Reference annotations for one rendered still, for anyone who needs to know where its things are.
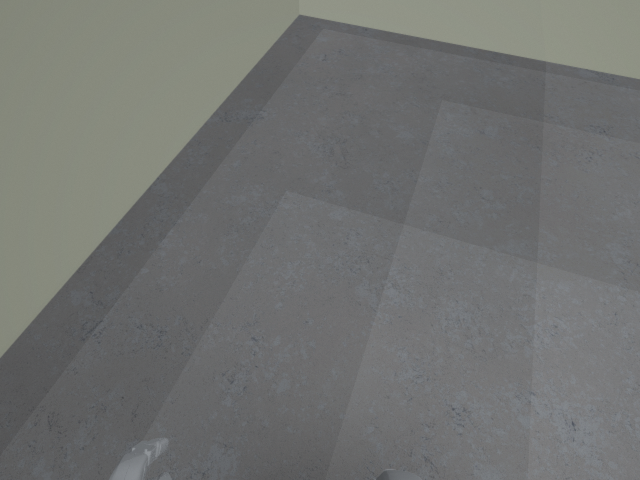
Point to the left robot hand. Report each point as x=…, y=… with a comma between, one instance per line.
x=133, y=465

